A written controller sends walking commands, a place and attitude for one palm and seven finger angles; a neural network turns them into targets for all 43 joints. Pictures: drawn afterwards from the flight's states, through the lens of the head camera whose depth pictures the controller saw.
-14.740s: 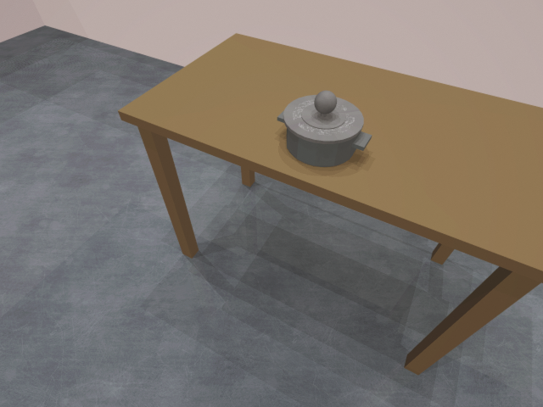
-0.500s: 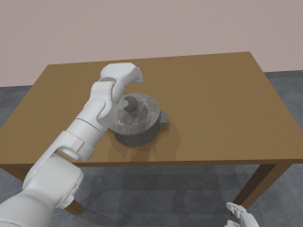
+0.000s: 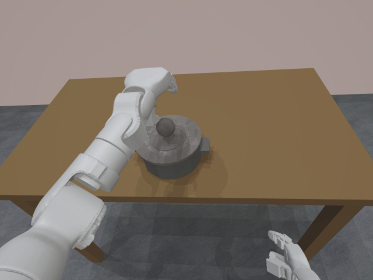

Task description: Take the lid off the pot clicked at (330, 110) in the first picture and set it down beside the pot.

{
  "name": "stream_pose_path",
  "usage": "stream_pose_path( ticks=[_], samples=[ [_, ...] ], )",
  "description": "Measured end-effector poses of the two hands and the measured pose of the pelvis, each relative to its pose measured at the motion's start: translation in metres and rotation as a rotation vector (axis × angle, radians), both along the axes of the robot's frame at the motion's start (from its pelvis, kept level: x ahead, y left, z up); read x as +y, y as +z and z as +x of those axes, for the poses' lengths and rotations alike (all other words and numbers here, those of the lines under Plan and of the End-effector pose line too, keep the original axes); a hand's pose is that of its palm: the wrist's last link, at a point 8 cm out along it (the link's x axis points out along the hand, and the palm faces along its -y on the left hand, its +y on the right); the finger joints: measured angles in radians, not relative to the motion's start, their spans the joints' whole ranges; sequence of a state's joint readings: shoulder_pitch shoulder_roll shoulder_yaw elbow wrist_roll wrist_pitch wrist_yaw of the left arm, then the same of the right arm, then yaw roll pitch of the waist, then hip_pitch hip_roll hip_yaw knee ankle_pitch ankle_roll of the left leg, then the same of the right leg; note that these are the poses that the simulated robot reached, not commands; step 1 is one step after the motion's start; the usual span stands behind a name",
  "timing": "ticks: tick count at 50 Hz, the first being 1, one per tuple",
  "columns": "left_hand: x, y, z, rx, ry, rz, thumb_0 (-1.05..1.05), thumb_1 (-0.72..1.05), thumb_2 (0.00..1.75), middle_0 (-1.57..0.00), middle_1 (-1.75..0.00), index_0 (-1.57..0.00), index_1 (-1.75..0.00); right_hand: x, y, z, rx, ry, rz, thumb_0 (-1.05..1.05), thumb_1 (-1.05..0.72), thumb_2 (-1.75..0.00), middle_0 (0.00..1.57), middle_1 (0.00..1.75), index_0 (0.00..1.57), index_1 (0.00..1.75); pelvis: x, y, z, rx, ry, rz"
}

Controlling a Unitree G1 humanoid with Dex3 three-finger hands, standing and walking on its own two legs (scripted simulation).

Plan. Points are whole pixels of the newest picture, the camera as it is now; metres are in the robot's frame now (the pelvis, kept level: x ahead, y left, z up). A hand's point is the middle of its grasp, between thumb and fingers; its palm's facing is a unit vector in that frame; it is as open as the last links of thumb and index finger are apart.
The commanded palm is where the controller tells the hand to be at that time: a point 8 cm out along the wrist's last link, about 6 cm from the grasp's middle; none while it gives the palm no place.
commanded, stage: move the open hand above the knob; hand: left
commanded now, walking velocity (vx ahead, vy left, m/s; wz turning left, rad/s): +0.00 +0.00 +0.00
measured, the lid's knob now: (165, 127) +0.47 +0.08 +0.08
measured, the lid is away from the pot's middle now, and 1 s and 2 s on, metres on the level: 0.00 0.00 0.00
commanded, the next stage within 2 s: lower the open fingers around the knob in 0.88 s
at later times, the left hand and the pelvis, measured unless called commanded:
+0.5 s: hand (155, 111) +0.44 +0.09 +0.16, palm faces -0.19 -0.03 -0.98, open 10.4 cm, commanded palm +0.42 +0.10 +0.23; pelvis +0.01 +0.00 +0.00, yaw +0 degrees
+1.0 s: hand (153, 107) +0.44 +0.09 +0.17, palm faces -0.16 -0.05 -0.99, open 10.4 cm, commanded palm +0.42 +0.09 +0.23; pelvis +0.01 +0.01 +0.00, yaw +0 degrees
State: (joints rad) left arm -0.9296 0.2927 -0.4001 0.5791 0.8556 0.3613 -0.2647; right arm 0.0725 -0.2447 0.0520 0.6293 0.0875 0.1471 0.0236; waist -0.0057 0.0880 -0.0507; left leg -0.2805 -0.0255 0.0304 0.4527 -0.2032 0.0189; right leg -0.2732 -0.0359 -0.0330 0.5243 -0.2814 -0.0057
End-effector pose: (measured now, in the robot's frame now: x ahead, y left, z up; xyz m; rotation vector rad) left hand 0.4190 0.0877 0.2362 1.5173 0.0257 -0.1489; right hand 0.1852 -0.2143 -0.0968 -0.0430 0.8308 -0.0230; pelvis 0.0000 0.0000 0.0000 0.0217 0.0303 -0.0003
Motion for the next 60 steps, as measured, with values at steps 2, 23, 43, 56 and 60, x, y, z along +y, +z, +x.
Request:
stream_pose_path(
  ticks=[2,23,43,56,60],
  samples=[
    [0.001,-0.005,0.000,0.021,0.014,0.008,0.00,-0.36,1.51,-0.83,-0.08,-0.83,-0.08,-0.001,-0.002,-0.005,0.020,-0.002,0.003,0.01,-0.91,-0.90,0.20,0.30,0.20,0.30,0.000,0.000,0.000,0.003,-0.001,0.000],
    [0.002,-0.022,0.008,0.096,-0.029,0.008,0.00,-0.36,1.51,-0.83,-0.08,-0.83,-0.08,-0.025,-0.013,-0.035,0.087,-0.082,-0.048,0.01,-0.91,-0.90,0.20,0.30,0.20,0.30,0.001,0.001,0.008,0.002,-0.008,-0.002],
    [0.004,-0.011,0.004,0.035,-0.058,0.018,0.00,-0.36,1.51,-0.84,-0.08,-0.83,-0.08,0.008,0.001,0.007,-0.005,0.000,-0.018,0.01,-0.91,-0.90,0.20,0.30,0.20,0.30,0.011,0.000,0.006,0.005,0.011,-0.007],
    [-0.002,-0.027,0.009,0.095,-0.038,0.016,0.00,-0.36,1.51,-0.83,-0.08,-0.83,-0.08,0.004,-0.011,-0.018,0.080,-0.021,-0.013,0.01,-0.91,-0.90,0.20,0.30,0.20,0.30,0.011,0.000,0.006,0.012,0.005,-0.006],
    [-0.004,-0.026,0.013,0.088,-0.038,0.001,0.00,-0.36,1.51,-0.83,-0.08,-0.83,-0.08,-0.003,-0.014,-0.027,0.092,-0.044,-0.028,0.01,-0.91,-0.90,0.20,0.30,0.20,0.30,0.010,0.001,0.006,0.013,0.000,-0.005]
  ],
)
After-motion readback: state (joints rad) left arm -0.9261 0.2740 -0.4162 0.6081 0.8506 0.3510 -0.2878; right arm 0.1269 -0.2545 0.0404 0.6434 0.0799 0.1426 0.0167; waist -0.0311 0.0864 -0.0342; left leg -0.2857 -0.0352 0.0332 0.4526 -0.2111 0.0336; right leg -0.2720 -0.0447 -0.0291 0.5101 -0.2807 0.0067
